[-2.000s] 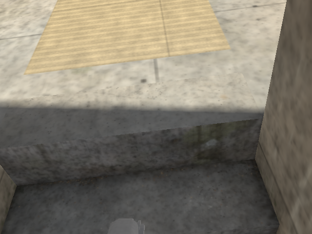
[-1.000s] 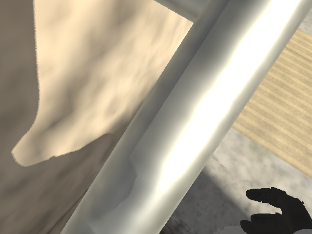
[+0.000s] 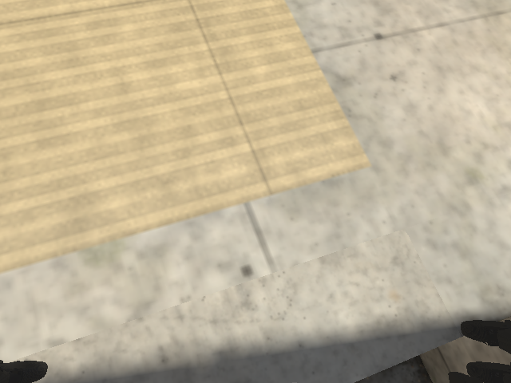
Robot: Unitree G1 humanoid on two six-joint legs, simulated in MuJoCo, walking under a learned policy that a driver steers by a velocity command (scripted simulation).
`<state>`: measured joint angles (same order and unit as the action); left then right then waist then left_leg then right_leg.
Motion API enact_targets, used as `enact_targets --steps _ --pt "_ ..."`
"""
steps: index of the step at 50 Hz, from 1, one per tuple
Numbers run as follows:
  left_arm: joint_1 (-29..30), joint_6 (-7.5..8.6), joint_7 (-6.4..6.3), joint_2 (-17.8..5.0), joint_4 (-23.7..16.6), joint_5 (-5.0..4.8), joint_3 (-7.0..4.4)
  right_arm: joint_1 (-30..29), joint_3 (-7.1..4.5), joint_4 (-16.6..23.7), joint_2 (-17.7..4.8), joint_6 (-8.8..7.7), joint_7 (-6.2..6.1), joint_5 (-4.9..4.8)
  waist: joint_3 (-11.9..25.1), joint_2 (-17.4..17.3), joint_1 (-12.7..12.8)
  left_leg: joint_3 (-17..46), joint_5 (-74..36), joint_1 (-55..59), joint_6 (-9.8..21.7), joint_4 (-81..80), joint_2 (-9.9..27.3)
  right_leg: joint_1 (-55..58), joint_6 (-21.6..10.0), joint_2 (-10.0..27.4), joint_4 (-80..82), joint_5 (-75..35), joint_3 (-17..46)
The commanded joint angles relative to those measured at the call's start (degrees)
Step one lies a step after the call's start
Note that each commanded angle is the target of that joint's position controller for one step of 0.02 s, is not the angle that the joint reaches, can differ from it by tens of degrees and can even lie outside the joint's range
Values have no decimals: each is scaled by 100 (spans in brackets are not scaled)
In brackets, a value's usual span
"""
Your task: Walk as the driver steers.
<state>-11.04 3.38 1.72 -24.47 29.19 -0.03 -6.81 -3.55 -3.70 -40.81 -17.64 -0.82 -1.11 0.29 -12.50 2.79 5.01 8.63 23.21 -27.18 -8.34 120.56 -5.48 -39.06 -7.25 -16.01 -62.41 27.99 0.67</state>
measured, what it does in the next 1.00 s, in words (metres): climbs, turning left: left foot 0.20 m higher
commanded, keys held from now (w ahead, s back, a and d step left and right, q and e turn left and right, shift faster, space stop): q+shift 1.00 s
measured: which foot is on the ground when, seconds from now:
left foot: up 0.00-0.14, down 0.16-1.00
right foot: down 0.00-0.74, up 0.76-1.00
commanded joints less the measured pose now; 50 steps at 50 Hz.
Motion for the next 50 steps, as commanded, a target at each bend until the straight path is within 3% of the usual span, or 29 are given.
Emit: enact_targets --steps 1,4,5,6,7,8,9,10,11,13,15,17,18,22,24,27,29,32,35,37,38,39,41,42,44,46,47,49,50 --pt "-1940 -99 -220 -186 -25 -258 -158 -1323 423 1692 40 -430 387 156 3912 -1531 434 280 2061 -5389 413 1365 40 8198 -1410 2393 2278 -4613 4699" --pt "-408 -328 -92 939 -87 -60 374 -547 757 1754 988 -166 546 54 2526 -1832 -716 -824 2825 -2899 138 -2021 731 4266 -624 2082 3215 -4415 2879" --pt "4 -442 -165 780 -117 -132 336 -570 751 1699 937 -108 480 -142 1457 -758 -711 -1265 2973 -2182 70 -1958 699 2574 -314 2146 3812 -5178 2383" --pt "285 -533 -166 712 139 16 405 570 716 1467 965 -30 279 -223 1781 -122 -1180 -1211 2660 -1354 73 -2308 768 1927 -163 1995 3856 -4949 1634" --pt "10 -798 -99 537 303 -157 266 746 804 1504 1077 34 119 -93 2027 589 -1434 -1293 3029 -671 243 -4160 639 1723 13 1641 3975 -3742 584" --pt "-1268 -952 -172 -275 724 -275 49 280 879 1731 1161 42 -45 85 1866 837 -1014 -1153 3210 -403 665 -5808 149 1965 2 1664 4575 -2714 279" --pt "-1848 -1018 -172 210 784 -39 214 125 828 1364 942 72 -107 151 1495 520 -605 -169 2400 -684 879 -5369 539 1851 24 1933 4894 -1398 258" --pt "-2003 -955 -265 961 466 56 495 -712 702 1517 338 119 -55 125 850 41 0 1707 3910 -2038 1486 -6243 1182 2677 148 1844 3911 -2893 -137" --pt "-2402 -803 -274 1354 825 233 544 -671 718 1645 669 138 -34 -40 1566 -129 -9 1672 4510 -1663 1544 -6480 1352 2762 101 1906 3457 -3866 -91" --pt "-2575 -742 -221 1097 1163 160 282 -410 756 1503 1036 144 -85 -212 2681 -978 -63 1296 4389 -884 1177 -6432 1489 2388 144 2069 3279 -2787 99" --pt "-1755 -643 -65 998 1031 196 284 -839 825 1510 1432 174 -96 -214 2957 -1359 -77 741 3499 -440 818 -5886 1401 2392 288 2279 3761 -3465 -53" --pt "-1052 -763 -77 940 967 178 364 -527 886 1161 1832 147 -158 -135 2816 -1295 -497 69 2514 -801 624 -5085 1088 2438 579 2391 3965 -3247 -225" --pt "-627 -733 -97 919 764 367 457 -220 858 1085 1837 104 -194 -73 2736 -1133 -796 81 2448 -981 557 -5149 1017 2594 609 2512 4088 -2640 -316" --pt "-645 -1038 -92 441 659 190 358 -147 883 956 2002 -6 -280 -119 1995 -256 -1042 -254 1945 -2241 505 -4056 778 3059 489 2984 4443 -1738 -133" --pt "-818 -1085 -249 279 762 133 277 -610 779 1079 1863 -56 -253 -351 1094 94 -889 -649 1652 -3199 467 -2951 659 2819 343 3356 4865 -1459 318" --pt "-1587 -1096 -327 256 974 108 143 -779 768 1131 1824 -64 -58 -200 1295 943 -598 -711 1868 -3671 634 -2906 585 3755 69 3395 4670 -2231 153" --pt "-1793 -1103 -453 435 1032 40 168 -933 821 1146 2008 -167 38 -150 1363 540 -543 -813 1870 -3650 699 -3303 511 3978 59 3375 4525 -3020 -12" --pt "-1005 -1070 -549 174 725 349 106 -365 606 1000 1500 -64 -74 -277 1812 -270 -927 -515 1078 -1651 1065 -5025 15 3001 408 2815 3903 -4785 -1248" --pt "-645 -798 -340 -336 654 101 5 624 500 1141 1069 290 -211 -102 2698 -256 -1277 -529 43 -921 1200 -4993 -130 3225 574 2468 2829 -7942 -1457" --pt "-117 -584 -249 -39 482 199 155 1203 262 1114 665 454 -344 -190 2880 -440 -1441 85 244 8 1414 -5591 -167 2663 508 2136 1910 -6429 -1407" --pt "287 -516 -31 268 328 148 266 1194 127 1227 256 455 -396 -81 2818 -1551 -1505 1734 -251 308 1939 -6381 362 1791 512 1592 -80 -2121 -958" --pt "709 -427 65 453 38 37 416 741 85 1466 -76 192 -282 -30 2730 -1656 -1204 3387 -1267 -77 2034 -6694 789 1216 532 1316 -2349 -1212 409" --pt "935 -279 143 766 -511 -1 694 1108 75 1286 4 -165 -245 -293 2254 -1339 -1173 3745 -1749 -177 2102 -7079 901 11 770 1073 -4504 26 1308" --pt "466 -117 -39 1207 -855 77 890 1231 87 995 124 -120 -331 -486 1544 -1755 -623 3337 -2603 -961 1834 -6337 599 -272 730 1331 -4543 1141 1965" --pt "-456 -41 -160 697 -513 97 770 428 151 1384 629 34 -451 -341 1294 -1619 -464 2630 -3494 -1683 1510 -5480 523 230 694 1535 -3033 1390 1745" --pt "-1102 -286 -278 660 -143 138 793 237 58 1683 71 235 -408 -97 1535 -455 -255 2515 -4406 -1701 1453 -5830 707 1040 962 1169 -1588 -91 451" --pt "-1393 -460 -364 433 -154 155 632 -48 17 1813 -260 211 -410 -174 1740 -580 83 2590 -4953 -2152 1396 -5613 785 1854 990 1315 -1060 -585 359" --pt "-1138 -682 -373 490 -174 69 673 -117 -15 1929 -30 261 -555 -442 1949 -783 47 2390 -4378 -2169 955 -5603 625 2770 544 1873 1774 -1220 745" --pt "-1320 -760 -296 549 -25 204 600 -126 -23 2034 221 307 -578 -460 1879 -965 65 1748 -4056 -2044 701 -4895 376 3001 382 1920 3100 -2307 627"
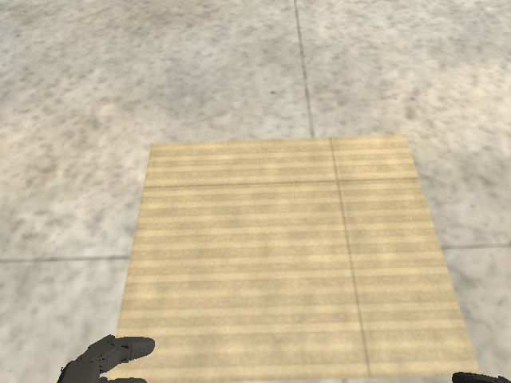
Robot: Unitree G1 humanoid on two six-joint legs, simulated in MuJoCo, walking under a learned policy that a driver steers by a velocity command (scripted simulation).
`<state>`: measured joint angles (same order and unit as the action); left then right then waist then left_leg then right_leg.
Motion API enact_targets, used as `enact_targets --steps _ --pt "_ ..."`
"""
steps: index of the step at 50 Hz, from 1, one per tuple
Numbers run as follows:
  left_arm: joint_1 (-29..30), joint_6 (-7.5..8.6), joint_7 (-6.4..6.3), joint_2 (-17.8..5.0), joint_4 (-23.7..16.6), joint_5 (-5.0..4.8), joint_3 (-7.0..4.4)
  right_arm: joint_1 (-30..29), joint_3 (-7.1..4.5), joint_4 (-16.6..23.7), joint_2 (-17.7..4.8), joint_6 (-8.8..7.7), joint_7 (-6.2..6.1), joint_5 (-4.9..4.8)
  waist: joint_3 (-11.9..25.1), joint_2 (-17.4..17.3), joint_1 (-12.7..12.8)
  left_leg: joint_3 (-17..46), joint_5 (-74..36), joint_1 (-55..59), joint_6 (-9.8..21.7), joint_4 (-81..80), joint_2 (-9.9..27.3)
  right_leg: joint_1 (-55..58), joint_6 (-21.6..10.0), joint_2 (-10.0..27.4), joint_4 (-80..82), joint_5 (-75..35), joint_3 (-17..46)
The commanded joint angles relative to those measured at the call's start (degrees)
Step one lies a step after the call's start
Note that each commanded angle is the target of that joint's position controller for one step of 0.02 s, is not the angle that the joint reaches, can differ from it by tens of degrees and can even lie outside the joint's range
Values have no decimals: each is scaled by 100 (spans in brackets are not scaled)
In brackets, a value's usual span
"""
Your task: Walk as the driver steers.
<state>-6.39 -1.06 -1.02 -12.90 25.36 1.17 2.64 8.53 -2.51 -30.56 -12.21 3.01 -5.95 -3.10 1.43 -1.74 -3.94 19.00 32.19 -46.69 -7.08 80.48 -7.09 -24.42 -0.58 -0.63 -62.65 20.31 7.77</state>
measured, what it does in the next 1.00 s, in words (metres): walks ahead: right foot 0.20 m lower, then left foot 0.20 m higher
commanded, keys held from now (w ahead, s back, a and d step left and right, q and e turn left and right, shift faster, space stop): q+shift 0.12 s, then shift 0.36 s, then w+shift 0.24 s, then w+e+shift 0.28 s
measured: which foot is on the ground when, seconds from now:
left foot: down 0.00-0.04, up 0.06-0.58, down 0.60-1.00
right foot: up 0.00-0.04, down 0.06-0.70, up 0.72-1.00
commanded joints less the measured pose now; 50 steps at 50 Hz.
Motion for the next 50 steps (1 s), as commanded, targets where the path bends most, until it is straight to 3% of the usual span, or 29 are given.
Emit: enact_targets --steps 1,3,4,5,6,7,9,11,13,16,22,24,26,27,29,31,32,34,35,36,37,38,40,42,43,45,46,48,50 --pt "-978 -350 138 -271 600 -21 -230 -335 -145 878 -99 86 -96 -108 148 -42 322 379 -2440 246 403 -681 288 1488 -450 782 4908 -3118 183" --pt "-532 -380 292 14 1468 52 -342 400 -61 598 94 85 101 -42 -229 737 -198 -719 40 -49 480 1174 -345 2415 -401 1154 6297 -5469 -512" --pt "-105 -328 230 -637 1230 61 -511 860 -22 362 214 -76 235 227 78 1179 -350 -1299 1531 -2036 323 3286 -721 3764 -328 1380 3661 -9469 -576" --pt "-379 -288 93 -1115 1097 74 -735 879 159 469 219 -209 424 373 755 1303 -372 -1594 1314 -2633 55 3498 41 4270 -657 2234 2881 -10924 -439" --pt "-1048 -343 -37 -1281 1293 -69 -869 149 262 656 183 -352 464 298 1015 1286 288 -1535 1341 -3311 -12 3904 342 4605 -945 2217 2970 -10174 -320" --pt "-1387 -446 -242 -997 1473 -36 -853 -924 331 968 402 -407 556 124 622 1033 513 -1351 1432 -3794 32 4563 739 4340 -1066 2329 3203 -8225 -210" --pt "-1364 -409 -513 -1303 1282 -264 -904 -1356 340 1266 300 -202 468 -46 425 1559 657 -1299 665 -3500 -351 4042 1321 3839 -1432 2449 3898 -5455 367" --pt "-1833 -359 -664 -738 1385 -191 -772 -1832 354 1388 349 -201 578 -26 31 550 958 -1359 593 -3652 -313 4013 1189 3786 -1459 2322 4149 -5083 690" --pt "-2077 -311 -622 -714 1289 -108 -724 -1526 392 1281 427 -214 590 3 -100 566 879 -1108 463 -3928 -205 3950 1166 3869 -1476 2434 4314 -4356 877" --pt "-2102 -259 -540 -560 1261 -252 -663 -1577 380 1255 574 -58 660 53 -342 499 766 -1322 35 -3743 -106 3538 1170 3416 -1092 1998 4422 -4044 309" --pt "-2695 -249 -551 -457 1513 -238 -624 -2033 469 1242 926 -113 773 11 -328 649 869 -1531 -464 -3518 -18 2885 1426 3398 -1046 1893 4602 -4074 -7" --pt "-2777 -251 -581 -383 1552 -139 -634 -1954 468 1123 855 -208 690 -22 -377 854 884 -1601 -747 -3353 -53 2580 1537 3394 -1141 1884 4673 -3839 -160" --pt "-3332 -284 -564 -447 1730 -276 -731 -2635 567 1088 923 -198 729 -116 -705 748 1273 -2732 -195 -2641 183 1394 1669 2969 -1372 2006 5917 -1576 35" --pt "-3821 -311 -590 -420 1970 -350 -728 -3010 694 1275 1221 -214 755 -227 -964 1116 1306 -2471 1083 -2585 561 1104 1762 2930 -1409 2239 6418 -600 250" --pt "-4057 -315 -538 -325 2234 -352 -693 -3052 708 1240 1190 -236 888 -289 -1029 1004 1164 -2573 1617 -2669 980 318 1796 3734 -1513 2505 6854 392 82" --pt "-3766 -279 -298 -173 2409 -188 -587 -2775 531 915 912 -259 793 -172 -1006 993 1004 -3707 1589 -837 1141 -253 1242 2766 -1578 2068 6955 -891 -808" --pt "-3960 -205 -148 513 2859 125 -327 -3139 516 1178 928 -392 883 -78 -819 1075 863 -3910 1508 -76 1236 -321 934 2539 -1374 1543 6157 -3680 -1301" --pt "-4106 147 -43 -92 3253 44 -441 -2066 412 976 971 -430 911 -160 356 1884 77 -3329 1297 2026 1566 -864 552 2222 -1176 1479 4846 -8171 -1418" --pt "-3861 285 8 -591 3202 -78 -551 -837 146 528 452 -304 860 -129 1112 2205 -420 -2433 906 3540 1676 -1170 508 1793 -1007 1382 4136 -9162 -1226" --pt "-3332 428 41 -1135 3073 -214 -719 405 -187 34 -304 -122 715 -27 1534 1844 -919 -1463 953 4660 1756 -2026 739 1251 -830 1339 3279 -8231 -1119" --pt "-2695 560 -73 -1105 2757 -309 -752 1292 -398 -456 -732 -46 496 12 1587 126 -1080 936 2413 5541 1969 -4086 1652 24 -549 833 1338 -4115 -718" --pt "-2031 724 27 -600 2586 -290 -691 1340 -372 -730 -868 -141 402 215 1753 -1189 -778 3051 2334 4995 2001 -5297 2631 -558 -565 261 -1284 -1486 92" --pt "-77 768 102 1126 1348 -397 -351 309 -43 -722 -191 -619 659 413 255 -884 -214 1613 861 2877 1460 -5140 2829 -2001 -669 -116 -4990 -893 425" --pt "304 576 53 997 767 -501 -290 406 216 -1469 942 -896 945 428 -439 -143 292 -10 -130 2439 1168 -4799 2622 -2888 -986 124 -5548 -938 332" --pt "-146 418 91 1035 766 -554 -232 375 240 -1590 1144 -955 954 437 -547 -79 564 -460 -511 2427 1003 -4749 2528 -3192 -1046 98 -5989 -1219 349" --pt "-1044 133 149 1161 893 -576 -115 562 230 -1549 1046 -945 817 441 -796 -250 890 -1375 -1135 2568 862 -5175 2425 -3842 -899 192 -5833 -1227 249" --pt "-1568 35 146 984 984 -462 -149 512 177 -1552 694 -899 711 537 -935 -260 1162 -1868 -1075 2217 705 -5667 2176 -3483 -764 230 -4730 -1664 84" --pt "-1099 -40 81 421 865 -351 -331 465 147 -1616 354 -946 473 594 -1153 -214 1154 -2567 -1557 1699 702 -6405 1851 -2954 -440 158 -3623 -2258 -513" --pt "-674 -35 91 -247 605 -330 -718 317 116 -1632 9 -1021 265 664 -1292 -549 1306 -2972 -1712 1907 810 -7092 1714 -2734 -285 317 -2469 -2331 -815"
Over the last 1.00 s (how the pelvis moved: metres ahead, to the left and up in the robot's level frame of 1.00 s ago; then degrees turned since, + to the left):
0.12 -0.03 0.16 30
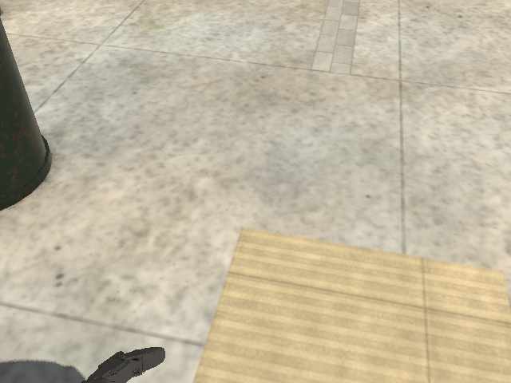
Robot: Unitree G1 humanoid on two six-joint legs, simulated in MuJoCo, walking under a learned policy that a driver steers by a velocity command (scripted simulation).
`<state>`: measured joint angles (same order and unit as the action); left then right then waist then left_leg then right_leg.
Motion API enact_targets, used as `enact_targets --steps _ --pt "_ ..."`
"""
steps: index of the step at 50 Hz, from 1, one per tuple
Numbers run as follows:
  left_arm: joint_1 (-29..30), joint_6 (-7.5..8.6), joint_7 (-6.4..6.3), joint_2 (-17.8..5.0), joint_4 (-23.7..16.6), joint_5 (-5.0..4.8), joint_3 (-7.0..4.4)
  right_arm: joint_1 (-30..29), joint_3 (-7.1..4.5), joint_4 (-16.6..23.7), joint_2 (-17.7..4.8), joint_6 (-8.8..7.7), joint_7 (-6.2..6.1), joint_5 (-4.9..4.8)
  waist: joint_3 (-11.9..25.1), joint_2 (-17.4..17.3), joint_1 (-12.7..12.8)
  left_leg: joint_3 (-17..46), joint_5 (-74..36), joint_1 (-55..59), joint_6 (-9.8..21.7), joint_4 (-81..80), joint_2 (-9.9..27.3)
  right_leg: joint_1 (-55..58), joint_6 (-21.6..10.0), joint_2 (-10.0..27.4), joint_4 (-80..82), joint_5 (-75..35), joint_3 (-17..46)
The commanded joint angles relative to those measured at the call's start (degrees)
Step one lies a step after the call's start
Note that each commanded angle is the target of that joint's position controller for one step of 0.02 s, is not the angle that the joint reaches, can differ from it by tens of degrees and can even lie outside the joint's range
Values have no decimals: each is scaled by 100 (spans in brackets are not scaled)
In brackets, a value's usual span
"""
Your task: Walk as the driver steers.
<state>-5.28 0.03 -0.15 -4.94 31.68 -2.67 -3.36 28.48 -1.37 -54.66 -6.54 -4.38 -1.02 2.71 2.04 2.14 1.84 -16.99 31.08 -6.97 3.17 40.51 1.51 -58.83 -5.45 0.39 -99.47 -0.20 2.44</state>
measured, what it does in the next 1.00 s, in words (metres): walks ahead, turning right: right foot, then left foot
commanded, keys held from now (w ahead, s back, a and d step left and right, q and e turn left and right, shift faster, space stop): w+e+shift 0.62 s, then w+shift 0.20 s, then w+q+shift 0.18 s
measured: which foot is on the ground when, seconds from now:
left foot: down 0.00-0.20, up 0.22-0.60, down 0.62-1.00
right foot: up 0.00-0.22, down 0.24-0.64, up 0.66-0.98, down 1.00-1.00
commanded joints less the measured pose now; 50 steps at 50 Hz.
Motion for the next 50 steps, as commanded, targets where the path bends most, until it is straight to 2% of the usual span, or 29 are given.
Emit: enact_targets --steps 1,3,5,6,8,9,10,11,12,13,14,15,16,17,20,24,27,30,31,32,33,34,36,37,40,44,46,48,50 --pt "-882 -159 -9 -1294 -23 -52 -259 -1863 -30 812 -721 -370 -281 46 -1326 -1004 863 451 -1831 -1975 -274 -3183 793 1193 242 289 1866 -236 -373" --pt "-1152 -156 56 -1496 196 -229 -356 -1969 -152 940 -1225 -434 -239 36 -762 -473 835 40 -2952 -1164 -397 -3004 685 2542 7 284 3063 -266 -932" --pt "-654 -103 143 -1291 53 -267 -302 -1082 -228 842 -1523 -422 -403 -316 -704 -367 508 -16 -5701 230 -497 -2541 976 2842 -228 26 4192 14 -1236" --pt "-558 -146 234 -1218 87 -313 -305 -1211 -280 811 -1789 -310 -415 -195 -669 -783 659 54 -6740 925 -425 -2272 1203 2814 -193 30 4544 337 -1406" --pt "-953 -200 275 -1485 143 -382 -386 -1399 -251 1100 -1685 -119 -436 -20 -537 -1370 877 -55 -8323 1485 -286 -1628 1222 3239 -81 -106 4875 583 -1681" --pt "-1669 -313 265 -1528 343 -343 -409 -1762 -293 1279 -1767 -74 -412 -18 -401 -1584 1117 -45 -8783 1621 -126 -1011 1307 3619 -198 94 5180 882 -1421" --pt "-2370 -453 315 -1414 644 -258 -369 -2159 -368 1582 -1904 -24 -305 -175 -65 -1459 1353 99 -9046 1500 279 21 1332 4305 -448 28 5499 1498 -1131" --pt "-3379 -492 338 -1310 949 -178 -348 -3008 -398 1860 -1891 11 -210 -365 -16 -825 1969 21 -8152 896 471 2281 932 4981 -959 132 6399 1290 -783" --pt "-3668 -311 409 -786 1346 43 -114 -4056 -65 2421 -679 -25 -25 -488 -945 890 1811 321 -2586 -1191 456 5409 -79 5156 -1254 98 7143 355 -366" --pt "-2976 163 553 -727 1181 339 72 -3428 120 2804 116 -237 70 -558 -1100 2519 370 1280 780 -3271 166 7111 -1079 5483 -1626 -240 6335 -1503 1260" --pt "-2410 396 523 -858 866 364 11 -2312 220 2971 159 -375 261 -483 -72 2372 -391 2646 364 -3906 18 7009 -1136 5816 -2273 529 7945 1574 4258" --pt "-1935 486 490 -871 618 307 -68 -2301 163 3048 -336 -482 390 -506 8 1024 -654 3028 -173 -3689 307 6166 -768 5361 -1970 1147 8662 3281 5065" --pt "-1467 569 479 -1223 284 231 -134 -2420 88 2978 -764 -459 438 -512 -475 -245 -781 2870 -658 -3562 332 5325 -524 4480 -1696 1236 8695 3612 4744" --pt "-1307 698 425 -1453 130 100 -148 -2462 10 2850 -972 -449 377 -396 -526 -630 -680 2701 -927 -3529 273 4614 -297 4095 -1557 1053 8566 3605 4051" --pt "-1261 665 73 -1579 -12 158 -179 -3080 -150 2758 -1082 -328 63 -212 -167 -1231 -384 2559 -1518 -2790 -195 2732 -195 3728 -1440 542 8345 2869 3226" --pt "-1853 252 -159 -1212 316 159 -178 -3791 -12 2827 -392 -225 -102 -386 -421 58 56 2093 -2077 -1949 -611 287 -374 3200 -1026 150 8210 2148 2339" --pt "-1697 200 -191 -1139 229 -1 -216 -3967 -164 2908 -546 -337 -70 -671 -443 545 120 2059 -1967 -1655 -703 -762 -623 3520 -818 -52 7789 2513 2390" --pt "-1280 228 -79 -1256 124 -3 -199 -2950 -422 2683 -966 -365 44 -576 303 860 -422 1926 -1958 -27 -491 -1169 -560 3378 -558 -124 6704 1504 2275" --pt "-831 368 12 -952 -43 43 -74 -1597 -594 2384 -1189 -433 68 -586 760 986 -1149 2218 -1943 1427 -238 -988 -113 2641 -339 -284 5409 980 2002" --pt "-739 485 102 -249 -236 62 164 -63 -659 1935 -1576 -409 30 -407 1608 -430 -1471 4297 -360 3070 523 -1401 1158 1375 -15 -701 2863 1809 1312" --pt "-1308 578 32 -224 -476 -187 251 -582 -672 2108 -1989 -503 123 -146 1385 -2647 -816 7608 1964 3057 1253 -2769 2176 73 32 -521 1770 2921 973" --pt "-1241 496 -17 -843 -322 -275 120 -1176 -611 2107 -1559 -484 120 -269 565 -2084 -722 7379 2843 2434 1396 -2864 2249 -429 41 -7 1059 2276 755" --pt "-593 399 31 -970 -366 102 164 -1023 -433 1807 -1142 -418 125 -374 -121 -335 -713 5668 884 1073 1150 -2649 1754 84 21 211 1176 1806 693" --pt "-268 404 12 -943 -499 164 152 -1047 -383 1624 -1102 -404 170 -353 -384 -167 -569 5058 74 450 953 -2658 1512 391 -2 303 1502 1721 796" --pt "-267 350 105 -784 -606 59 315 -863 -268 1208 -912 -316 225 -339 -608 -447 -268 3910 -758 -315 870 -2812 1183 684 80 353 2110 1786 792" --pt "247 481 193 -902 -890 244 453 -956 -328 1051 -1512 -263 101 -487 -691 -604 -166 3022 -1468 -1144 728 -3150 913 1869 304 716 4333 870 145" --pt "565 576 251 -925 -973 162 498 -657 -332 978 -1770 -273 87 -551 -718 -649 -370 2904 -1602 -1464 707 -3302 914 3002 400 511 5286 937 -213" --pt "285 660 227 -1367 -956 43 259 -351 -291 832 -1945 -235 124 -506 -410 -824 -137 2865 -2772 -1072 590 -2699 997 3982 369 147 6032 1177 -384" --pt "-1732 637 107 -1931 -411 50 -93 -405 -221 909 -1898 -277 220 -334 727 -646 976 2369 -4805 -1888 250 118 547 6767 171 77 6011 1264 -447"
Over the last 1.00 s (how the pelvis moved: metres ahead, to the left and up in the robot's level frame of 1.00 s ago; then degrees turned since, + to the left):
0.16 0.09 0.10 7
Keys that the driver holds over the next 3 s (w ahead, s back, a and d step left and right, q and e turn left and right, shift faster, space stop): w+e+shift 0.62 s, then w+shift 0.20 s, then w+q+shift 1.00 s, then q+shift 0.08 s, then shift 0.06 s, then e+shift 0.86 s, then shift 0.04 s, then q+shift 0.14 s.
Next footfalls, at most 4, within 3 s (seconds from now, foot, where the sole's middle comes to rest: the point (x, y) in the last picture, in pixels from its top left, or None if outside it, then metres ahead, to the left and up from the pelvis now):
0.24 right None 0.26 -0.06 -0.74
0.62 left None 0.55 0.07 -0.74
1.00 right None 0.59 -0.39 -0.74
1.46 left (375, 248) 1.07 -0.35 -0.74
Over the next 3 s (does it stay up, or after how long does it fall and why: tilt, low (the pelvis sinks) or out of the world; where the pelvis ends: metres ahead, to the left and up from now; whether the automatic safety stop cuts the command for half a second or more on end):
stays up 1.41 -0.47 0.03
